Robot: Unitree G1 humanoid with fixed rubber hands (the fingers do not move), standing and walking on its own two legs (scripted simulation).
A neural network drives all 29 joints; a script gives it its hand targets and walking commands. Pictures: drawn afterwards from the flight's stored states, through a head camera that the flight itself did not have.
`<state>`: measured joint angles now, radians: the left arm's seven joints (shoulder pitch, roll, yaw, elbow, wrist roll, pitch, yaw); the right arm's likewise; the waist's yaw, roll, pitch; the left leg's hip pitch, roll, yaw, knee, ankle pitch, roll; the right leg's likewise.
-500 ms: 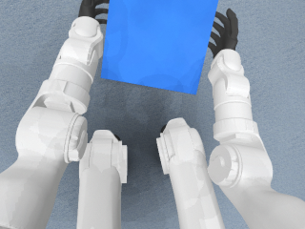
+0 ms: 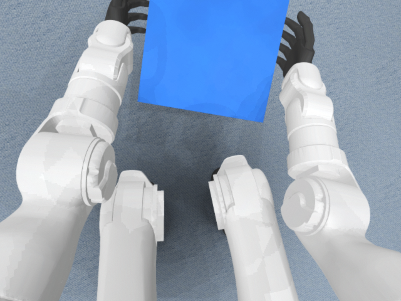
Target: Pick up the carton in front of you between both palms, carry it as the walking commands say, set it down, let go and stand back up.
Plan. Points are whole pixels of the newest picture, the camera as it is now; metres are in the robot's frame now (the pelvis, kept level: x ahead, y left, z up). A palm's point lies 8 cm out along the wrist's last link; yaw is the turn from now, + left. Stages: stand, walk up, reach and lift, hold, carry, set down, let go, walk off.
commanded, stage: set down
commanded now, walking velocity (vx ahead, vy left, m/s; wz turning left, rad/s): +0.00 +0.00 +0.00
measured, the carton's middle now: (203, 61) +0.51 -0.06 -0.25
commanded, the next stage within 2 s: let go in 1.88 s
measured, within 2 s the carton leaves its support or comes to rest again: rests again in 0.04 s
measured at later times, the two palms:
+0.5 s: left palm (117, 26) +0.56 +0.09 -0.17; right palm (291, 60) +0.49 -0.21 -0.16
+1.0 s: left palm (96, 19) +0.56 +0.12 -0.15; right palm (316, 69) +0.47 -0.25 -0.15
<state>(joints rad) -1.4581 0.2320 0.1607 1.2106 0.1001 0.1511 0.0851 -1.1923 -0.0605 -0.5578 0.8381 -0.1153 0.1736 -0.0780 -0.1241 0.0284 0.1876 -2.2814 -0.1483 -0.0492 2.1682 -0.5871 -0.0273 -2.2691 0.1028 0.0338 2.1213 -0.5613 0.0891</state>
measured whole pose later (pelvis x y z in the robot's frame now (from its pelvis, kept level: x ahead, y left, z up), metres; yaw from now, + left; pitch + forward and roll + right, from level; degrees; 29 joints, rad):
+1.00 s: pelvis -0.01 +0.00 -0.01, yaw -2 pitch +36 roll -3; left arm -1.40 0.45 -0.07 1.03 -0.19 0.10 0.07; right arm -1.19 -0.25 -0.24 0.91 0.26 0.03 -0.14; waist -0.12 -0.01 0.30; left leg -2.25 -0.05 -0.03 2.20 -0.58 0.00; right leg -2.26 0.04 -0.03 2.14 -0.51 0.02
